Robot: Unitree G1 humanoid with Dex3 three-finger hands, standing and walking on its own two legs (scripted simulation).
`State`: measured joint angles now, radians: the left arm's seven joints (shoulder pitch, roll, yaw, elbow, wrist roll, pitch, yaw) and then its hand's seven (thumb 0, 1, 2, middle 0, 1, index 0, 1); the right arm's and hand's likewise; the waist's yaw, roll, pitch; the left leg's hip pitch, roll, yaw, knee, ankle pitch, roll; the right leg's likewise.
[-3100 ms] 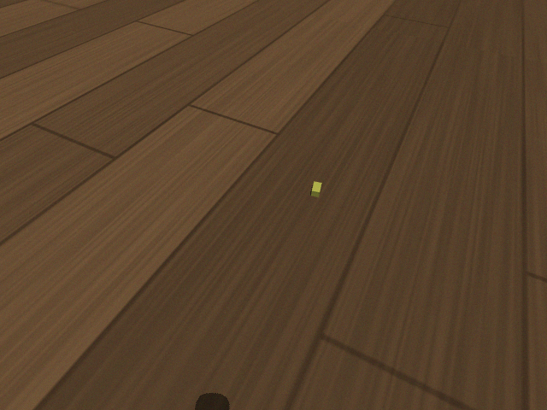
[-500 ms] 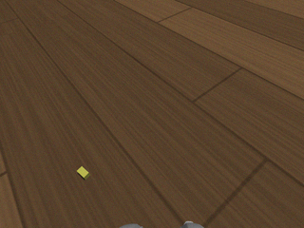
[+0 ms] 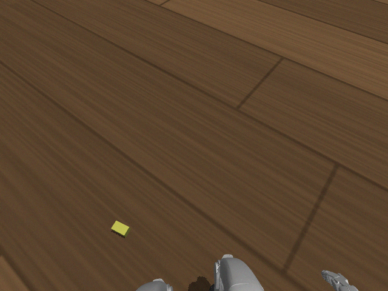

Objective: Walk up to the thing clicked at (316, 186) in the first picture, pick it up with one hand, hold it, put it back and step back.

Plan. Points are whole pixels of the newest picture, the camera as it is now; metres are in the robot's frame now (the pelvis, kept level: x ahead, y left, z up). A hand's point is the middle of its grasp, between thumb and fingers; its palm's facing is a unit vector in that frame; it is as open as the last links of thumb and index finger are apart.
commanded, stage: walk up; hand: left
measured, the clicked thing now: (121, 228) +0.45 +0.34 -0.72
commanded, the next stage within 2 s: none
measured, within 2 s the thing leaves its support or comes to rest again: neither
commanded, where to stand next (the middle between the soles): +0.00 +0.30 m, yaw -26 degrees
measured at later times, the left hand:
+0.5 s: hand out of the picture +0.08 +0.59 -0.13, palm faces -0.17 -0.73 -0.66, open 7.4 cm
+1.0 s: hand out of the picture +0.10 +0.57 -0.12, palm faces -0.49 -0.79 -0.38, open 7.4 cm
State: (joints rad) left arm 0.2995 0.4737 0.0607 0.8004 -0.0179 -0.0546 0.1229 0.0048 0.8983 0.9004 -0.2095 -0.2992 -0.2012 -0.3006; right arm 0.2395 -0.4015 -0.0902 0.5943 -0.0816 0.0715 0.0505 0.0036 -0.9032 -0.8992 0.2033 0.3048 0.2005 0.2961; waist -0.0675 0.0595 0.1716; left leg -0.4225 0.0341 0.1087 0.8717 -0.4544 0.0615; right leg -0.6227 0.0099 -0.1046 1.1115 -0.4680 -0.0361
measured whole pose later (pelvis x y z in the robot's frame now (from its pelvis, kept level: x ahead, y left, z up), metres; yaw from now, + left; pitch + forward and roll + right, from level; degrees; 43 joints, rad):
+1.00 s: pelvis -0.09 +0.36 +0.04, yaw -26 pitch -2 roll -1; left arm 0.26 0.43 0.05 0.91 0.01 0.00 0.01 0.00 0.90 0.90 -0.21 -0.30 -0.20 -0.30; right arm 0.34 -0.40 -0.07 0.86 -0.03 -0.04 0.01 0.00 -0.90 -0.90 0.21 0.31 0.20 0.30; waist -0.08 -0.03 0.09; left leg -0.24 0.07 0.29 0.50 -0.22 0.07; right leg -0.41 -0.01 0.09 0.97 -0.31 0.00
